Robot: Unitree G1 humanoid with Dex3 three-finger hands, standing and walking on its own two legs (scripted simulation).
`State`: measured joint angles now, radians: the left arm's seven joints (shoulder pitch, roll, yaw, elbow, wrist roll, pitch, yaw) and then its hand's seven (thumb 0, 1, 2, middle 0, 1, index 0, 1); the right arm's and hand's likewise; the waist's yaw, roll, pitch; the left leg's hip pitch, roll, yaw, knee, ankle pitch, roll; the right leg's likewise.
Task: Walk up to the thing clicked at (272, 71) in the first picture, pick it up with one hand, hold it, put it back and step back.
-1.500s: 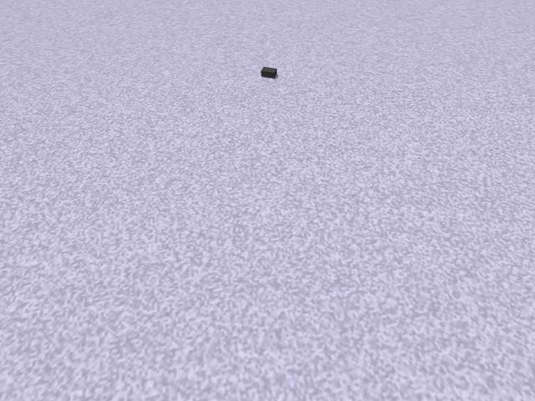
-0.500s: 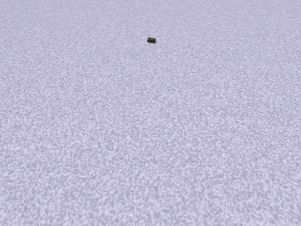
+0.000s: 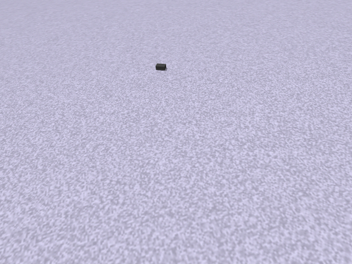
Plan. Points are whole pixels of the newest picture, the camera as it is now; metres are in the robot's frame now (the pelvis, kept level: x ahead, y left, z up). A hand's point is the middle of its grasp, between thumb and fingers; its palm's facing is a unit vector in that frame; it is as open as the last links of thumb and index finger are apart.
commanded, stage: walk up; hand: left
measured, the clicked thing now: (160, 66) +2.23 +0.26 -0.74
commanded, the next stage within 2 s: none
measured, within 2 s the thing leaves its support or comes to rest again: neither
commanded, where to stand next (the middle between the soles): +1.81 +0.05 m, yaw -5 degrees
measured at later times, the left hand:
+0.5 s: hand (88, 202) +0.33 +0.31 -0.14, palm faces -0.08 -0.94 -0.34, open 7.4 cm
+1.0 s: hand (125, 117) +0.68 +0.24 -0.10, palm faces -0.06 -0.92 -0.39, open 7.3 cm
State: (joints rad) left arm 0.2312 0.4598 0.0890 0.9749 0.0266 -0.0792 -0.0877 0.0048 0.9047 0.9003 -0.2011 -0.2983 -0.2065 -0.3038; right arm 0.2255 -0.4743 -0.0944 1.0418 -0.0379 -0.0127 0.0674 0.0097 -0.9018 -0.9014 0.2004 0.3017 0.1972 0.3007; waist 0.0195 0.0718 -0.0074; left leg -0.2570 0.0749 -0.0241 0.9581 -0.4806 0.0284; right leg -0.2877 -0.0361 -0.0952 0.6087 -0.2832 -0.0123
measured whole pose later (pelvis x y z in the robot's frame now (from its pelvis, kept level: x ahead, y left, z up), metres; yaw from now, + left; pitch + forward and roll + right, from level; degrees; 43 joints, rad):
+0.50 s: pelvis +0.28 +0.03 +0.01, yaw -3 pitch -1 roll +1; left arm 0.29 0.44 0.02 0.96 -0.02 -0.07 -0.05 0.01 0.90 0.90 -0.20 -0.30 -0.21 -0.30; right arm 0.16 -0.36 -0.07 0.88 -0.01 -0.08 0.08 0.00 -0.90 -0.90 0.20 0.30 0.20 0.30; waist 0.01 -0.05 0.07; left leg -0.29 0.05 0.12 0.51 -0.20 0.02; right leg -0.34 -0.04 0.05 1.12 -0.36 -0.05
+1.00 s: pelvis +0.59 -0.02 +0.01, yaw -3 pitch -2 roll +0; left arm 0.25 0.38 0.03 0.90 -0.01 -0.10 -0.06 0.00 0.90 0.90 -0.20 -0.30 -0.21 -0.30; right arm 0.22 -0.43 -0.06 0.92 0.00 -0.05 0.08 0.01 -0.90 -0.90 0.20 0.30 0.20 0.30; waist 0.01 0.09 0.07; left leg -0.48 0.08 -0.01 1.04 -0.28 0.02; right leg -0.21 -0.03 -0.11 0.47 -0.22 -0.03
